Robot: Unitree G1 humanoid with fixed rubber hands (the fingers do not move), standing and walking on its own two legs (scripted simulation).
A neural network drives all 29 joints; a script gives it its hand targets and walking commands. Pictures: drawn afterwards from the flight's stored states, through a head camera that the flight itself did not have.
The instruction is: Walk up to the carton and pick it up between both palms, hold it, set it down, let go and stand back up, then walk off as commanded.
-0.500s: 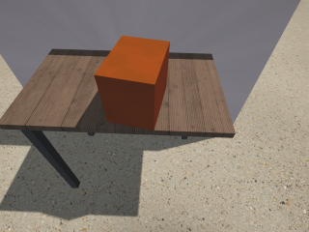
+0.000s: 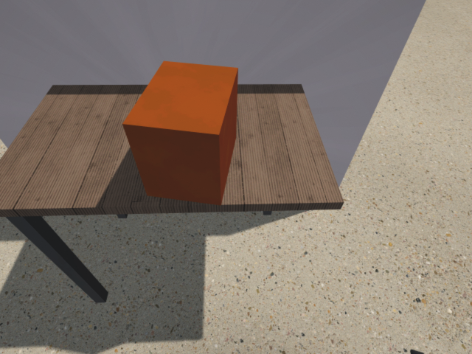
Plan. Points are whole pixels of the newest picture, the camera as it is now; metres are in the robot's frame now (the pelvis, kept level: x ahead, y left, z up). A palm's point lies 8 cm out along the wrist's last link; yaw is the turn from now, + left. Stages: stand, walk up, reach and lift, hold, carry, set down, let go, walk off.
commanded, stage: walk up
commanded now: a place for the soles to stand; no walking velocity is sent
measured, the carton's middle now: (192, 132) +0.58 +0.08 +0.06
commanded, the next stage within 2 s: none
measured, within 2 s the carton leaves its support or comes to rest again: neither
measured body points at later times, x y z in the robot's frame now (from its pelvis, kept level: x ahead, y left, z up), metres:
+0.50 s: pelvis +0.00 +0.00 +0.00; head +0.02 +0.00 +0.45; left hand +0.08 +0.32 -0.11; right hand +0.09 -0.33 -0.08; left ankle -0.01 +0.10 -0.71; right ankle +0.03 -0.14 -0.70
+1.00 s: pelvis +0.08 +0.11 +0.01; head +0.10 +0.14 +0.46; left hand +0.18 +0.43 -0.10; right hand +0.08 -0.22 -0.06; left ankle +0.13 +0.16 -0.71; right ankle +0.07 -0.08 -0.63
